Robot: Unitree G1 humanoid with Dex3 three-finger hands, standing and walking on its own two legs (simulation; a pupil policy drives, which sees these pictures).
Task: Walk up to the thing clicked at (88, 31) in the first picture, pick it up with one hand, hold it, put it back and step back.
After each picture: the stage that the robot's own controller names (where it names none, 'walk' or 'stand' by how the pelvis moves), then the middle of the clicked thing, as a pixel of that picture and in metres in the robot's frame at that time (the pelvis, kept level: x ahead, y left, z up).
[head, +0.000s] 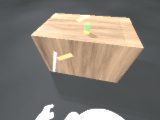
stand; (87, 28) +0.92 +0.10 +0.05
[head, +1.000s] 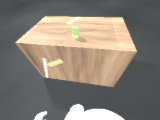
walk; (75, 32) +0.79 +0.24 +0.06
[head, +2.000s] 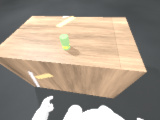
stand; (65, 42) +0.55 +0.25 +0.08
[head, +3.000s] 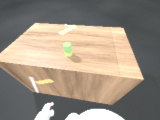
stand; (67, 49) +0.54 +0.23 +0.04
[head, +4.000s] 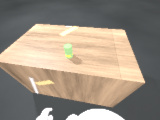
stand; (68, 51) +0.53 +0.23 +0.04
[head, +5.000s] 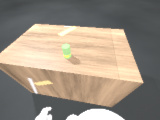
stand; (66, 51) +0.52 +0.24 +0.04
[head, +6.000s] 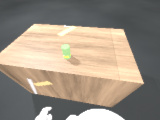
stand; (66, 51) +0.51 +0.24 +0.04
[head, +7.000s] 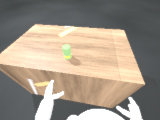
rise first; (67, 52) +0.51 +0.24 +0.05
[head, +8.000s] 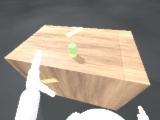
go down; (72, 50) +0.53 +0.23 +0.05
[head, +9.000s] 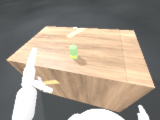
go down; (73, 52) +0.52 +0.23 +0.05
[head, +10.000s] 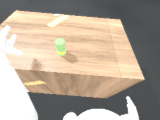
go down; (60, 47) +0.50 +0.21 +0.06
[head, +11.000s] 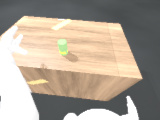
approach; (63, 47) +0.53 +0.22 +0.06
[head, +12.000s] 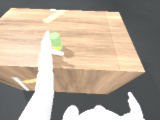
close in; (56, 42) +0.52 +0.24 +0.09
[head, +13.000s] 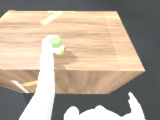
lift; (57, 46) +0.48 +0.21 +0.10
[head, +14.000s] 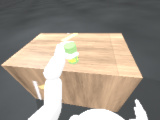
lift; (71, 53) +0.35 +0.14 +0.23
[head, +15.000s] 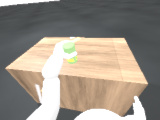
hold; (70, 53) +0.34 +0.15 +0.25
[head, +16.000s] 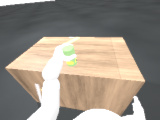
hold; (70, 56) +0.34 +0.16 +0.23
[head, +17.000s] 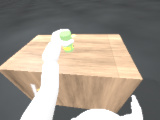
crouch; (67, 42) +0.42 +0.17 +0.27
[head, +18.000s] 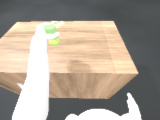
lower; (52, 35) +0.51 +0.23 +0.20
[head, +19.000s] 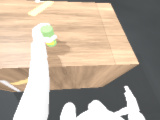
lower; (49, 36) +0.54 +0.23 +0.11
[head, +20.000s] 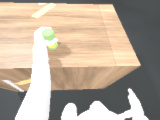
lower; (50, 39) +0.52 +0.23 +0.10
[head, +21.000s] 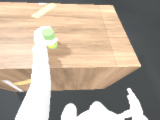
lower; (50, 39) +0.52 +0.23 +0.10
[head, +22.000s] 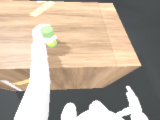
lower; (49, 37) +0.53 +0.23 +0.10
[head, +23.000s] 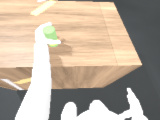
open; (51, 37) +0.53 +0.22 +0.11
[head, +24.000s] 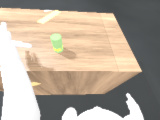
sink last; (57, 43) +0.51 +0.21 +0.09
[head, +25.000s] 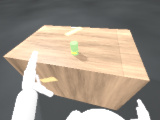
sink last; (74, 48) +0.56 +0.22 +0.08
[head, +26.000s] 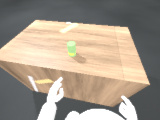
stand; (71, 49) +0.52 +0.21 +0.06
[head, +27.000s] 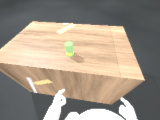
stand; (69, 49) +0.53 +0.22 +0.05
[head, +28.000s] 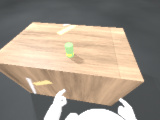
stand; (69, 50) +0.52 +0.22 +0.05
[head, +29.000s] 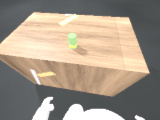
walk; (72, 41) +0.57 +0.19 +0.06
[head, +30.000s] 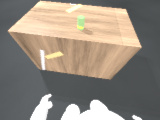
walk; (80, 23) +0.82 +0.15 +0.06
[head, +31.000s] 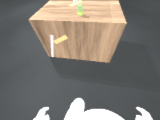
walk; (80, 10) +1.18 +0.27 +0.07
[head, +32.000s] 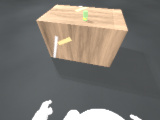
stand; (85, 15) +1.22 +0.17 +0.06
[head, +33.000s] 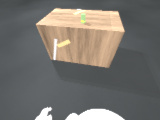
stand; (83, 18) +1.23 +0.19 +0.04
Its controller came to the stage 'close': yes
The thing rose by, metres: 0.22
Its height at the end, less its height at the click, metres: +0.00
